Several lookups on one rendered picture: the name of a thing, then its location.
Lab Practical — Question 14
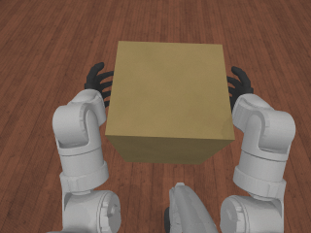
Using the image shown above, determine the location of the left robot forearm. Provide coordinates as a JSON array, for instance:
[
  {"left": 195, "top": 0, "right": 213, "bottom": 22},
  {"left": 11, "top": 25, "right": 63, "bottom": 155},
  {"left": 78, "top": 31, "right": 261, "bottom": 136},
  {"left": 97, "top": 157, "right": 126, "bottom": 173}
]
[{"left": 52, "top": 88, "right": 109, "bottom": 227}]

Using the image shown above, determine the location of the right robot forearm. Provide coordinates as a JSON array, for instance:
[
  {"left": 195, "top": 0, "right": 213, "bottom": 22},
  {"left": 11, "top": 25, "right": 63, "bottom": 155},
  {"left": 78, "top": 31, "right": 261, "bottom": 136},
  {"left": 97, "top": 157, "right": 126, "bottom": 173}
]
[{"left": 231, "top": 93, "right": 295, "bottom": 233}]

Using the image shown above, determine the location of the robot right upper arm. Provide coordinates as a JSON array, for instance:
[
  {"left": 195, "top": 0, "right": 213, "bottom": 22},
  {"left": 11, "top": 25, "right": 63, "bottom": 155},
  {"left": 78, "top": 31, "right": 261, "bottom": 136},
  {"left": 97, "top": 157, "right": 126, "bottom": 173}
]
[{"left": 220, "top": 195, "right": 284, "bottom": 233}]

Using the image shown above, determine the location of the carton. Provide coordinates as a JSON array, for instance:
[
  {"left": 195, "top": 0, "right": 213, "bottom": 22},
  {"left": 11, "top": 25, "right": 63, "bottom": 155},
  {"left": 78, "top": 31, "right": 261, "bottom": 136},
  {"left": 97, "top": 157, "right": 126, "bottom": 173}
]
[{"left": 105, "top": 41, "right": 235, "bottom": 165}]

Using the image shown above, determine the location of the robot right hand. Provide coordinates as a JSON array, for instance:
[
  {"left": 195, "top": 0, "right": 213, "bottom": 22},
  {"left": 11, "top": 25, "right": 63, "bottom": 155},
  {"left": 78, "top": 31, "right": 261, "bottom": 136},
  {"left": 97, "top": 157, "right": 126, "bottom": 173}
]
[{"left": 226, "top": 66, "right": 254, "bottom": 113}]

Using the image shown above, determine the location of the robot left upper arm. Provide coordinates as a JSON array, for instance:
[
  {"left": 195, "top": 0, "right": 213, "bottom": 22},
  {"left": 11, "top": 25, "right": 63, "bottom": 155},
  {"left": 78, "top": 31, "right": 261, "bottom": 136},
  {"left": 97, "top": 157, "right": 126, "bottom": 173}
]
[{"left": 46, "top": 190, "right": 121, "bottom": 233}]

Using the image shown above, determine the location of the robot left hand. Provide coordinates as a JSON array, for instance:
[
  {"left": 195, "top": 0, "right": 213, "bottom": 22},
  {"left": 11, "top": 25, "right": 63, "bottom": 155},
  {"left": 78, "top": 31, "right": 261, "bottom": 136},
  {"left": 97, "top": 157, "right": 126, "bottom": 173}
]
[{"left": 84, "top": 62, "right": 115, "bottom": 108}]

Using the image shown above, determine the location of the robot right thigh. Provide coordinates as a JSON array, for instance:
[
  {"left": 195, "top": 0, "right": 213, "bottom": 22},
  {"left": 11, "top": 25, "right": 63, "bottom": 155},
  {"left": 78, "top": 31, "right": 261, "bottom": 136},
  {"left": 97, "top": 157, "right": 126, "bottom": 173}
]
[{"left": 169, "top": 185, "right": 219, "bottom": 233}]

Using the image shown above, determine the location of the robot right shin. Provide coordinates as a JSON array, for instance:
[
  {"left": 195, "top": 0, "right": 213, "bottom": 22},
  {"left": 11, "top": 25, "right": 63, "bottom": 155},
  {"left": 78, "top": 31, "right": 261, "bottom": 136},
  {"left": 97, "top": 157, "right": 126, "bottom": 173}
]
[{"left": 169, "top": 183, "right": 185, "bottom": 233}]

